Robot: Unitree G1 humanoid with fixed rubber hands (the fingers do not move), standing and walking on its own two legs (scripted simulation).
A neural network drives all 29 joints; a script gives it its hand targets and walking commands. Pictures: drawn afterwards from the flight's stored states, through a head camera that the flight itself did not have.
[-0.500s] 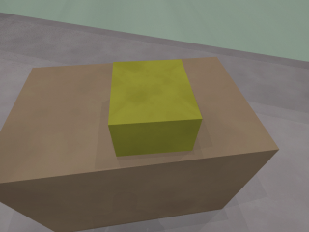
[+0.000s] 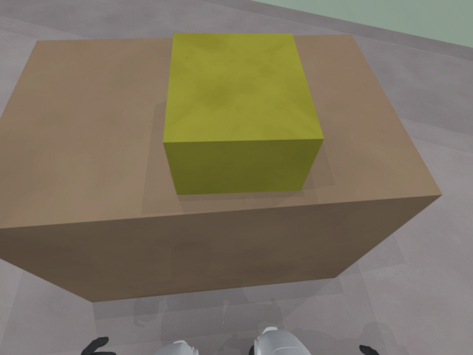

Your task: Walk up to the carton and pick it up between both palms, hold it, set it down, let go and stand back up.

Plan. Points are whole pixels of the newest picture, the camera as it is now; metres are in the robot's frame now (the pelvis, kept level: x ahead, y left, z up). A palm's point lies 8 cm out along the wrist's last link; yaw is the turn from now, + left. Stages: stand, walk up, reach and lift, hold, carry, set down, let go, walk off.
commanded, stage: reach and lift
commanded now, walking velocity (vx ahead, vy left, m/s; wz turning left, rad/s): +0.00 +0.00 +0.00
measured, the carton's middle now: (236, 111) +0.57 -0.03 +0.03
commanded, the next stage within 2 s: none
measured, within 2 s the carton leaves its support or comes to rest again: neither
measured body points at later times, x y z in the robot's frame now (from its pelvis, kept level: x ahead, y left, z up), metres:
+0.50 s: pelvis -0.02 -0.03 +0.00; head +0.04 -0.03 +0.45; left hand +0.14 +0.26 -0.08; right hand +0.15 -0.23 -0.11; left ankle +0.00 +0.10 -0.71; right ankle +0.03 -0.11 -0.71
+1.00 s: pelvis +0.03 -0.01 +0.03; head +0.07 +0.00 +0.48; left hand +0.18 +0.25 -0.04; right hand +0.19 -0.23 -0.05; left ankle +0.00 +0.10 -0.71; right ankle +0.03 -0.11 -0.71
